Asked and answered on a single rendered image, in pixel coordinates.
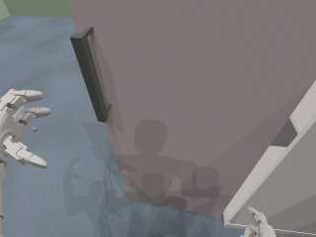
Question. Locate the robot right hand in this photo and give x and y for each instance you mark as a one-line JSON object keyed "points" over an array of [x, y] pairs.
{"points": [[263, 230]]}

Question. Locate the robot left hand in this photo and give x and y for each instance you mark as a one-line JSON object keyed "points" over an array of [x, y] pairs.
{"points": [[12, 146]]}

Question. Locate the handle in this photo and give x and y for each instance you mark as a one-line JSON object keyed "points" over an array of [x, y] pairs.
{"points": [[87, 66]]}

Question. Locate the fridge door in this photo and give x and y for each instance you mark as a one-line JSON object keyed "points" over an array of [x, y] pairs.
{"points": [[199, 89]]}

